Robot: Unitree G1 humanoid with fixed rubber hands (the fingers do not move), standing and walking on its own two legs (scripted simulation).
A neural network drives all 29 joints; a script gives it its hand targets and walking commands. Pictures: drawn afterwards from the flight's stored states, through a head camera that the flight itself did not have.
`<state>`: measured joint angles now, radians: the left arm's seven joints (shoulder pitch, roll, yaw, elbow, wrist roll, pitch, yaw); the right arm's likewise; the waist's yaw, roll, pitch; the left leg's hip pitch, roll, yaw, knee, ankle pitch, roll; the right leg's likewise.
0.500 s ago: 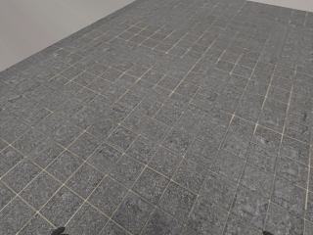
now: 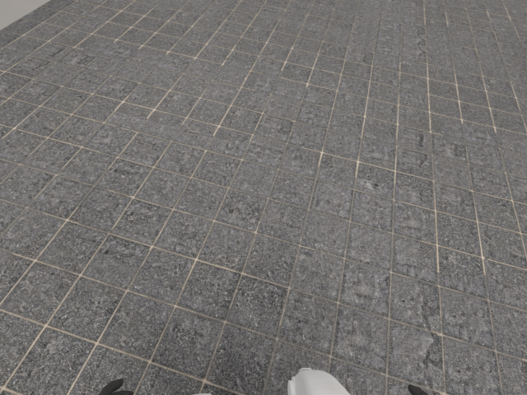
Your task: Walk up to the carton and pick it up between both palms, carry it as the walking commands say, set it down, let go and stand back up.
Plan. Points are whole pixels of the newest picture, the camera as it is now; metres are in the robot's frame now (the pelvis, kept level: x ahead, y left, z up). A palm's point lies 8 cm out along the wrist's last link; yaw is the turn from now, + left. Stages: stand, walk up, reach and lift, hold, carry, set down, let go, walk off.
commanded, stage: walk up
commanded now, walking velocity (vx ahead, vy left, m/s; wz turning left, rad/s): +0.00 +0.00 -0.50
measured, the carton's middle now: out of the picture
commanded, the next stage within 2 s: none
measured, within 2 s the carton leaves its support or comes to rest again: neither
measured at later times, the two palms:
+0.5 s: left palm out of the picture +0.12 +0.16 -0.11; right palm out of the picture -0.02 -0.34 -0.13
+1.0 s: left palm (143, 380) +0.15 +0.20 -0.14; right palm out of the picture -0.07 -0.28 -0.09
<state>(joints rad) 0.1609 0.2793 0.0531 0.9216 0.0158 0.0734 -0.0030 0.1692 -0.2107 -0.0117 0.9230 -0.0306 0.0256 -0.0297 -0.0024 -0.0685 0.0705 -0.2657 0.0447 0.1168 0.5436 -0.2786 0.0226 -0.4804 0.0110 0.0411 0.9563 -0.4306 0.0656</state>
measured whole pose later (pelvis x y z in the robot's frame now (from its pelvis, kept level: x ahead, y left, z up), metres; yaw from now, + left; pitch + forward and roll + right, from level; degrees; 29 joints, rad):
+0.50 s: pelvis -0.02 -0.06 +0.01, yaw -16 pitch +1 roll +2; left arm 0.21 0.21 0.04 0.87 0.01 0.03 0.01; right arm 0.17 -0.27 -0.07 0.87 -0.01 0.06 -0.01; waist 0.00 0.02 0.08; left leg -0.47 0.08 0.03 1.07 -0.37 -0.09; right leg -0.23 0.01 0.00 0.48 -0.27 -0.05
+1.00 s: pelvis -0.02 -0.01 +0.01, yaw -30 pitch +0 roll -2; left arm 0.23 0.28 0.09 0.91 0.02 0.07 -0.02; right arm 0.20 -0.21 -0.01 0.88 -0.02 0.02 -0.05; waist 0.03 -0.05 0.05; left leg -0.17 0.03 0.15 0.48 -0.31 0.06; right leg -0.48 0.00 0.05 1.08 -0.42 0.07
